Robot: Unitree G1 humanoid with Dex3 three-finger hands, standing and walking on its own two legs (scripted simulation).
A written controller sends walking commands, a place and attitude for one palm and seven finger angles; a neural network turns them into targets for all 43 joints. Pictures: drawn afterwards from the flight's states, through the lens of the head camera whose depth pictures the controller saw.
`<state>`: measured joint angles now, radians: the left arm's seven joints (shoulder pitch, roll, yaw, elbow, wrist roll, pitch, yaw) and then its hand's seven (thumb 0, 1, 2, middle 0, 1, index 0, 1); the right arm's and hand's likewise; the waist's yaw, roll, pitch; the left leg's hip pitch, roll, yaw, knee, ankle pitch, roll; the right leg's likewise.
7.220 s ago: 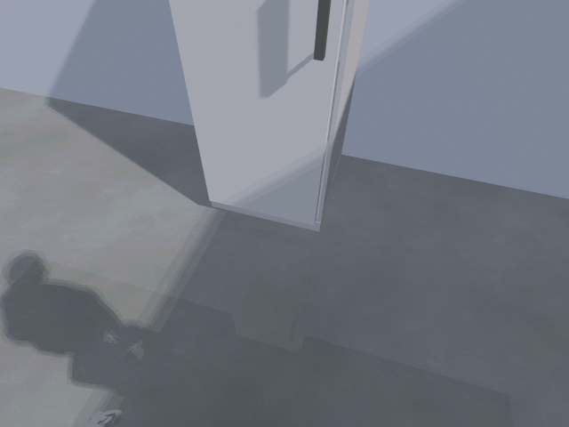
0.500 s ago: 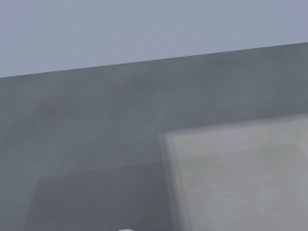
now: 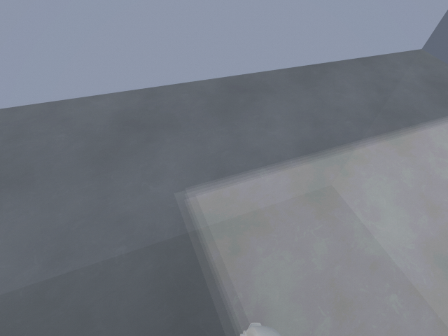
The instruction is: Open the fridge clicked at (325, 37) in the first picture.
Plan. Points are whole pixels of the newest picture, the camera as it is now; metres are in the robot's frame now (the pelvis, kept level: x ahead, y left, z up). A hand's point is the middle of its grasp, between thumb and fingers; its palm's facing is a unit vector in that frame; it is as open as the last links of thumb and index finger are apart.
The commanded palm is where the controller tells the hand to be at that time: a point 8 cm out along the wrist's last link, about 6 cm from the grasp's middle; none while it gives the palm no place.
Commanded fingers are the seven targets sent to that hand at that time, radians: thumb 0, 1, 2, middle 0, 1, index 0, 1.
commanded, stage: turn to face it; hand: right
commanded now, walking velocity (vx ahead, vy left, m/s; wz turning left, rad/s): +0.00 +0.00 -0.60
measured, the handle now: out of the picture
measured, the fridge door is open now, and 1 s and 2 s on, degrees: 0 0 0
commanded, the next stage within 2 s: none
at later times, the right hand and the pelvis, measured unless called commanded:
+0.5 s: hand out of the picture -0.08 -0.26 -0.19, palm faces +0.37 +0.89 -0.26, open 7.4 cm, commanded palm none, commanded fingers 0.00 -0.90 -0.90 0.20 0.30 0.20 0.30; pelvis -0.02 -0.04 -0.01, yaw -19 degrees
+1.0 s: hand out of the picture +0.00 -0.23 -0.13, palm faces +0.56 +0.77 -0.29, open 7.4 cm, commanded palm none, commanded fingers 0.00 -0.90 -0.90 0.20 0.30 0.20 0.30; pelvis +0.01 +0.00 +0.00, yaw -38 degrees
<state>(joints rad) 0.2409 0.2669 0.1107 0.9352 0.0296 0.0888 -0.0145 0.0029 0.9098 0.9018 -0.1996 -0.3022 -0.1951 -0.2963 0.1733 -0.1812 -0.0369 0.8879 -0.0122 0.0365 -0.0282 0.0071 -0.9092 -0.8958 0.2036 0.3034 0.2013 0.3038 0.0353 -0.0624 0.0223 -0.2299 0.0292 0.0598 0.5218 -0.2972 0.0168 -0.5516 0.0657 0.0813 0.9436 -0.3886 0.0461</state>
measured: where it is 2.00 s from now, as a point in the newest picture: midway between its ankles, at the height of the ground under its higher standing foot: outside the picture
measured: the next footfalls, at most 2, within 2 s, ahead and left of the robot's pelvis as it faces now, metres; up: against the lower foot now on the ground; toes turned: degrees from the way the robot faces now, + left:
right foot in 0.40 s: -0.03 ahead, -0.14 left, +0.00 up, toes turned -23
left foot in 0.88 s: +0.10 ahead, +0.06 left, +0.00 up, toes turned -30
